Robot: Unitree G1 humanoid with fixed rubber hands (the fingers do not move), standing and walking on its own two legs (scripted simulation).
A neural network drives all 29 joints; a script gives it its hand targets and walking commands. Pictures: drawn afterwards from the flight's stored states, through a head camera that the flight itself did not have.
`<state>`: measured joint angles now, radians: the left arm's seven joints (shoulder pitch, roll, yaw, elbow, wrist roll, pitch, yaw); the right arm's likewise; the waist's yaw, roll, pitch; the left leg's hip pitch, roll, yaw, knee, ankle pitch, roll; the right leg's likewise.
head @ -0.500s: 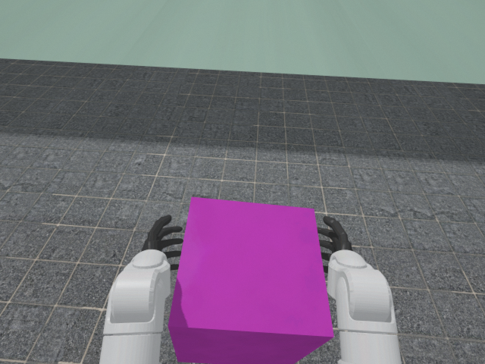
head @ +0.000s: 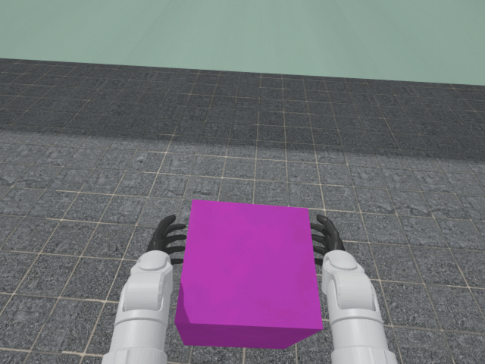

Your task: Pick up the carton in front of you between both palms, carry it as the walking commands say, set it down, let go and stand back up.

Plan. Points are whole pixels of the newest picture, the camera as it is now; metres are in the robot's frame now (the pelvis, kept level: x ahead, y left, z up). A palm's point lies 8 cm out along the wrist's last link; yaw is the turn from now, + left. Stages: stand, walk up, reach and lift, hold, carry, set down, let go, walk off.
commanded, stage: carry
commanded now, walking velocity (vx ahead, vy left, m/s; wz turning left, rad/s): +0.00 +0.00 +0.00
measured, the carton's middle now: (242, 280) +0.30 +0.01 -0.06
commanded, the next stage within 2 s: hold in 0.70 s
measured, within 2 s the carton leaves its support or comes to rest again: neither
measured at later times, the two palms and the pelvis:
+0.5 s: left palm (155, 271) +0.26 +0.15 +0.04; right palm (339, 270) +0.27 -0.15 +0.04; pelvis -0.02 +0.00 +0.00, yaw +0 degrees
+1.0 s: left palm (140, 289) +0.23 +0.16 +0.05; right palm (334, 280) +0.25 -0.14 +0.05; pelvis -0.04 +0.00 +0.01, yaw +2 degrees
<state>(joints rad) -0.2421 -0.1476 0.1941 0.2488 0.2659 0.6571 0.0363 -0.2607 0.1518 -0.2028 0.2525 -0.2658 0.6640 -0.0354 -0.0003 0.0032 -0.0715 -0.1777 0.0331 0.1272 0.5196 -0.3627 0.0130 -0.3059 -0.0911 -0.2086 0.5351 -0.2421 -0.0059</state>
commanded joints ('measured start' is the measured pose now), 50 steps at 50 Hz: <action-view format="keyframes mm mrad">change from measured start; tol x4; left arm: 1 -459 -942 -605 -131 -296 -4 -257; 8 -439 -897 -554 -110 -272 38 -253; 35 -458 -914 -570 -127 -288 32 -256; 36 -382 -932 -536 -117 -271 30 -266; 40 -367 -872 -503 -146 -229 1 -244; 50 -536 -903 -505 -63 -257 -17 -278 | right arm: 1 -403 952 612 -105 282 -6 252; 7 -375 913 560 -90 257 40 245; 35 -397 936 577 -99 273 34 247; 36 -293 943 538 -112 272 38 251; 41 -323 885 559 -159 247 21 239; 50 -369 923 494 -52 203 17 244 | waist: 1 1 4 -278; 11 1 -1 -218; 35 1 0 -252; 36 -23 63 -165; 39 -1 41 -231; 45 6 -19 -147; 50 -42 18 -102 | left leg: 1 7 118 -86 -77 349 13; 13 -55 119 -97 -110 239 17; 35 -61 120 -100 -101 236 20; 36 -48 -99 -236 -163 492 17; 37 -36 -84 -251 -145 561 9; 39 -37 -99 -260 -160 566 9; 40 -5 -98 -250 -178 483 14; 41 21 -99 -250 -177 497 10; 43 8 -100 -242 -207 343 19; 50 -84 -80 -249 -239 152 26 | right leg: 1 174 -95 106 -46 293 -2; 12 152 -94 110 -79 214 -3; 35 148 -97 114 -84 220 -8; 36 405 170 264 -106 435 -30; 39 522 158 310 -114 538 -32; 41 473 161 295 -129 506 -7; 44 448 169 286 -145 351 1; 50 471 166 279 -143 208 -14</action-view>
